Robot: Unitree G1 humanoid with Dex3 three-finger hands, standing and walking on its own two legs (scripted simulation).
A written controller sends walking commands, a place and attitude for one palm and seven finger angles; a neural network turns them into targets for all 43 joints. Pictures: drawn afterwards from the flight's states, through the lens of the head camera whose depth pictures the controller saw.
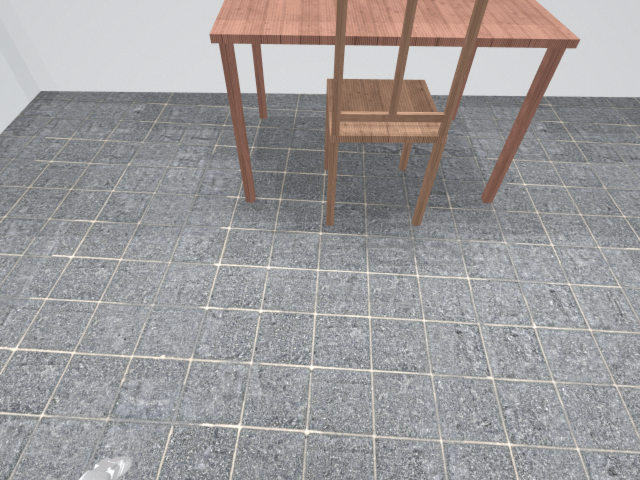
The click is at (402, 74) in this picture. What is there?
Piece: chair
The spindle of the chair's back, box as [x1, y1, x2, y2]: [389, 0, 417, 113]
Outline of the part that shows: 417,0 407,0 389,106 389,113 396,113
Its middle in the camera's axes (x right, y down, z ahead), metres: +0.25 -0.55 +1.17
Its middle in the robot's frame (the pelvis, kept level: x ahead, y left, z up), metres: +1.25 -0.18 -0.04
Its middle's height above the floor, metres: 0.73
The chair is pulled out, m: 0.00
